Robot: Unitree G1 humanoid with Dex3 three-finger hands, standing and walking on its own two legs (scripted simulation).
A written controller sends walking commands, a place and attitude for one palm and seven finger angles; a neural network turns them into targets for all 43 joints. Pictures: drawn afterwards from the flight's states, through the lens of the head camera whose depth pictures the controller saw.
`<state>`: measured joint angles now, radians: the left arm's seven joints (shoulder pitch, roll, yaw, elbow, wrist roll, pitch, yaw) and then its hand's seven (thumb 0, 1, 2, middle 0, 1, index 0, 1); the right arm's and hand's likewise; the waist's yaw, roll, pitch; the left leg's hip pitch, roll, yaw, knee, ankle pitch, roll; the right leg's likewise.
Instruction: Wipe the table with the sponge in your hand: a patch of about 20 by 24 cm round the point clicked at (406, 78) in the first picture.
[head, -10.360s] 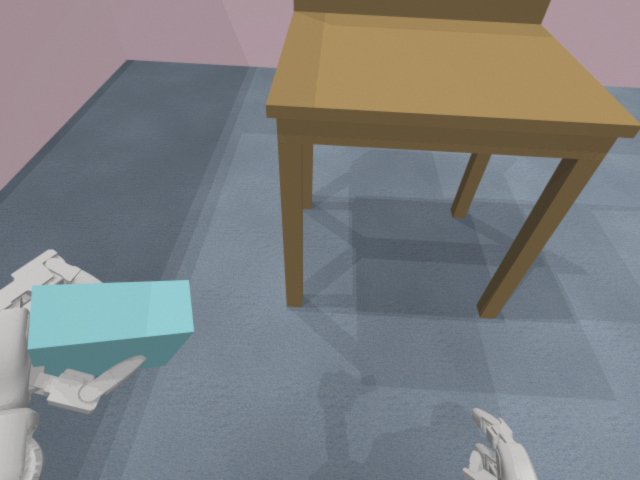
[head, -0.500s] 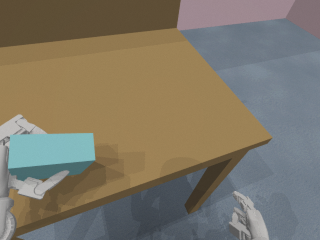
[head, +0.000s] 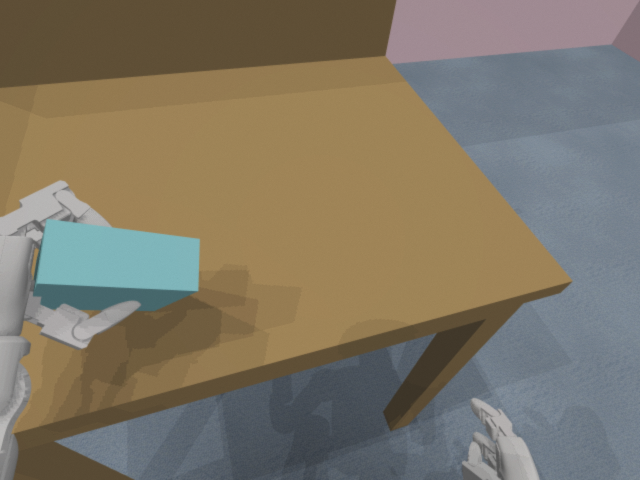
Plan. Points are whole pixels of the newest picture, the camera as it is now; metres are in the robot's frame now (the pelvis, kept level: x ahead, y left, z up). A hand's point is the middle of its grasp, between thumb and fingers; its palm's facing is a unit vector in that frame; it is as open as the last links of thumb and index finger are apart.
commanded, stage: turn the palm down, sponge in hand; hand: left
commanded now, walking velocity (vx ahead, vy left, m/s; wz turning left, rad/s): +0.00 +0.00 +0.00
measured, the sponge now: (133, 276) +0.26 +0.23 +0.15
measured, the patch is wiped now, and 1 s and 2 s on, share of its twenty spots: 0.00 0.00 0.00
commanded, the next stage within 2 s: none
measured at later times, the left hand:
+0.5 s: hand (68, 304) +0.21 +0.25 +0.18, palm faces +0.39 -0.60 -0.70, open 9.5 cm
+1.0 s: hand (106, 279) +0.22 +0.22 +0.20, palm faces +0.27 -0.38 -0.89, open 9.5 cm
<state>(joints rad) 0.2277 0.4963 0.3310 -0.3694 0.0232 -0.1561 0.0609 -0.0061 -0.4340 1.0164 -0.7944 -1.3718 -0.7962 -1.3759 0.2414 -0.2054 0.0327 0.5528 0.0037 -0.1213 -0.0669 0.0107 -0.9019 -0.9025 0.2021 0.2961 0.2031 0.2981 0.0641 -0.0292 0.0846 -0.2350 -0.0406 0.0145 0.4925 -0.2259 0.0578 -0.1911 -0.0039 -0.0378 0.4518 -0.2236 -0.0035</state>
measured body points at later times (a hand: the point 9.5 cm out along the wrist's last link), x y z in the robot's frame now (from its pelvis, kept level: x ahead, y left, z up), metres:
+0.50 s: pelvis -0.02 -0.05 -0.01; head -0.03 -0.07 +0.44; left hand +0.18 +0.28 +0.21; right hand +0.21 -0.25 -0.08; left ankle +0.03 +0.08 -0.74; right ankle +0.01 -0.13 -0.74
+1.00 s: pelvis -0.01 -0.05 -0.01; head -0.02 -0.10 +0.43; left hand +0.20 +0.24 +0.24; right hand +0.21 -0.29 -0.09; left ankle +0.03 +0.08 -0.74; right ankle +0.01 -0.13 -0.74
